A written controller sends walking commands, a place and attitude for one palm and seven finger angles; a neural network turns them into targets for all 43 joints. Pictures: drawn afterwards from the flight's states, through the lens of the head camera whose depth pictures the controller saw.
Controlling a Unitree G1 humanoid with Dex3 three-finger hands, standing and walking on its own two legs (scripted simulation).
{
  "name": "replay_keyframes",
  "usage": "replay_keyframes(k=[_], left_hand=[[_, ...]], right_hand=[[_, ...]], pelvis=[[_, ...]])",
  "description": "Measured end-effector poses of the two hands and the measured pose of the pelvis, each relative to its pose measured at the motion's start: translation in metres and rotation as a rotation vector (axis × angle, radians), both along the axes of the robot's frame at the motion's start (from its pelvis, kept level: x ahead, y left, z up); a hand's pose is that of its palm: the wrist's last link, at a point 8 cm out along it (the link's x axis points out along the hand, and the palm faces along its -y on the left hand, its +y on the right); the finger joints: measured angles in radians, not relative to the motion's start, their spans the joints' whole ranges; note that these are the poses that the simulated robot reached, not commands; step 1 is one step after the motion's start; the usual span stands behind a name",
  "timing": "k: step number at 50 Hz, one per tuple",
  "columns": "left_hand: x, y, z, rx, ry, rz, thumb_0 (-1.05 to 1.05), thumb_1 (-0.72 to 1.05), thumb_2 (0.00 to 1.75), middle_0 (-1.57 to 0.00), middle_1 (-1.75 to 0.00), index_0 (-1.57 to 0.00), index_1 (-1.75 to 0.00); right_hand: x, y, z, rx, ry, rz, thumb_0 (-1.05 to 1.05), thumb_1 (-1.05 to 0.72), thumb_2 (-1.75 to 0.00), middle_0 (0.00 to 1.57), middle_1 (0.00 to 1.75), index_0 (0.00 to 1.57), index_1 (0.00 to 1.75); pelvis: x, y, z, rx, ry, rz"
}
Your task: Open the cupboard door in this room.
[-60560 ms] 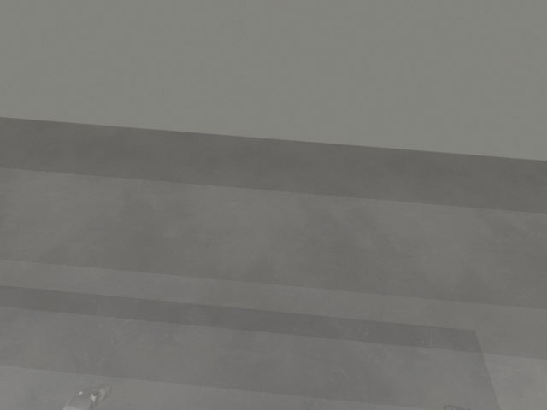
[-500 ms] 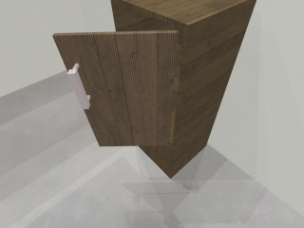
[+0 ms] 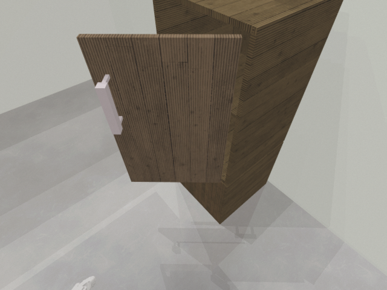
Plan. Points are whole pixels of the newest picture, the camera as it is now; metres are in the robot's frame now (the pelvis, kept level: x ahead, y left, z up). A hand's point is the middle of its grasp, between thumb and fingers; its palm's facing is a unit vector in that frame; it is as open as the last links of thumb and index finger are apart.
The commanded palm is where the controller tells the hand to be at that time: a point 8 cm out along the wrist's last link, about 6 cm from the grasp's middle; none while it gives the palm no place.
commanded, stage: raise the hand with hooked fingers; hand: left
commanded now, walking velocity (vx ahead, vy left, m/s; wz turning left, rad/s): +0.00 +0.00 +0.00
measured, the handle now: (112, 105) +0.54 +0.26 +0.08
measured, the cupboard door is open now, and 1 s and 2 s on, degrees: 49 49 49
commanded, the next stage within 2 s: move the hooked fingers beside the handle in 1.98 s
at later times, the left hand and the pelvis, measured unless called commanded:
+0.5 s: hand (88, 265) +0.16 +0.21 +0.00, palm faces +0.21 -0.97 -0.08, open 9.8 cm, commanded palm +0.15 +0.26 +0.00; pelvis +0.00 -0.01 -0.07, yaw +4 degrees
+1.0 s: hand (80, 229) +0.22 +0.24 +0.03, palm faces +0.03 -1.00 -0.07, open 12.8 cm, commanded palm +0.20 +0.30 +0.05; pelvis -0.01 +0.00 -0.03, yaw +2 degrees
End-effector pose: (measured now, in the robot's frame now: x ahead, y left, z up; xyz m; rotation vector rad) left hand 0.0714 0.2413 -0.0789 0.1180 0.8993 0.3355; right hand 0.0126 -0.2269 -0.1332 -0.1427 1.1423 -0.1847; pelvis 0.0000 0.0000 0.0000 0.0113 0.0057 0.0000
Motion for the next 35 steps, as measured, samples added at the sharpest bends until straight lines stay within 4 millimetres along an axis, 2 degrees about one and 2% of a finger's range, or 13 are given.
replay_keyframes(k=[3,5,8,10,13,16,18,20,22,25,28,31,35], left_hand=[[0.067,0.000,0.053,0.029,-0.357,-0.040,0.03,0.90,0.87,-0.20,-0.34,-0.20,-0.34],[0.103,-0.004,0.085,0.027,-0.586,-0.095,0.03,0.86,0.86,-0.20,-0.36,-0.21,-0.36],[0.129,-0.016,0.105,-0.039,-0.856,-0.181,0.02,0.79,0.83,-0.20,-0.39,-0.21,-0.39],[0.125,-0.024,0.100,-0.091,-0.942,-0.243,0.01,0.74,0.82,-0.21,-0.42,-0.21,-0.42],[0.099,-0.027,0.070,-0.131,-0.883,-0.301,0.00,0.67,0.79,-0.21,-0.46,-0.22,-0.46],[0.064,-0.017,0.042,-0.133,-0.735,-0.250,0.00,0.59,0.76,-0.22,-0.51,-0.23,-0.50],[0.045,-0.005,0.037,-0.086,-0.691,-0.181,0.01,0.54,0.74,-0.23,-0.54,-0.23,-0.53],[0.036,0.009,0.046,-0.010,-0.728,-0.125,0.01,0.49,0.72,-0.23,-0.57,-0.24,-0.56],[0.038,0.018,0.063,0.056,-0.824,-0.107,0.01,0.44,0.70,-0.23,-0.60,-0.24,-0.59],[0.061,0.017,0.086,0.081,-0.978,-0.190,0.01,0.37,0.67,-0.23,-0.64,-0.24,-0.64],[0.097,0.009,0.093,0.024,-0.993,-0.356,0.01,0.30,0.64,-0.23,-0.68,-0.24,-0.68],[0.125,0.005,0.087,-0.078,-0.859,-0.449,0.00,0.23,0.61,-0.24,-0.73,-0.25,-0.73],[0.133,0.018,0.091,-0.118,-0.761,-0.368,0.00,0.14,0.57,-0.25,-0.79,-0.26,-0.79]], right_hand=[[0.057,-0.019,0.014,-0.058,-0.232,0.038,0.02,-0.91,-0.90,0.20,0.30,0.20,0.30],[0.097,-0.029,0.028,-0.090,-0.379,0.068,0.02,-0.91,-0.90,0.20,0.30,0.20,0.30],[0.150,-0.038,0.054,-0.122,-0.557,0.109,0.02,-0.91,-0.90,0.20,0.30,0.19,0.30],[0.178,-0.040,0.069,-0.136,-0.641,0.150,0.02,-0.91,-0.90,0.20,0.30,0.19,0.30],[0.213,-0.038,0.084,-0.156,-0.716,0.217,0.01,-0.91,-0.90,0.20,0.30,0.19,0.30],[0.238,-0.029,0.086,-0.159,-0.741,0.276,0.01,-0.91,-0.90,0.20,0.30,0.19,0.30],[0.248,-0.020,0.079,-0.147,-0.738,0.309,0.01,-0.91,-0.90,0.20,0.30,0.19,0.30],[0.251,-0.008,0.066,-0.123,-0.714,0.339,0.01,-0.91,-0.90,0.20,0.30,0.19,0.30],[0.247,0.005,0.048,-0.088,-0.675,0.361,0.01,-0.91,-0.90,0.20,0.30,0.19,0.30],[0.230,0.022,0.019,-0.026,-0.602,0.378,0.01,-0.91,-0.90,0.20,0.30,0.20,0.30],[0.201,0.030,-0.004,0.029,-0.518,0.332,0.01,-0.91,-0.90,0.20,0.30,0.20,0.30],[0.169,0.027,-0.012,0.054,-0.443,0.236,0.02,-0.90,-0.90,0.20,0.30,0.20,0.30],[0.133,0.009,-0.004,0.024,-0.388,0.119,0.02,-0.90,-0.90,0.21,0.30,0.20,0.30]], pelvis=[[0.001,0.003,-0.004,-0.005,0.018,0.021],[0.001,0.003,-0.009,-0.004,0.046,0.023],[0.002,-0.002,-0.020,0.004,0.100,0.006],[0.003,-0.005,-0.028,0.005,0.122,0.000],[0.004,-0.010,-0.041,0.002,0.149,0.003],[0.005,-0.013,-0.050,-0.007,0.170,0.017],[0.006,-0.014,-0.054,-0.019,0.184,0.032],[0.005,-0.015,-0.058,-0.032,0.195,0.047],[0.003,-0.016,-0.063,-0.045,0.205,0.061],[-0.002,-0.015,-0.068,-0.062,0.212,0.075],[-0.006,-0.014,-0.068,-0.064,0.216,0.071],[-0.007,-0.012,-0.061,-0.052,0.210,0.055],[-0.002,-0.009,-0.049,-0.033,0.195,0.028]])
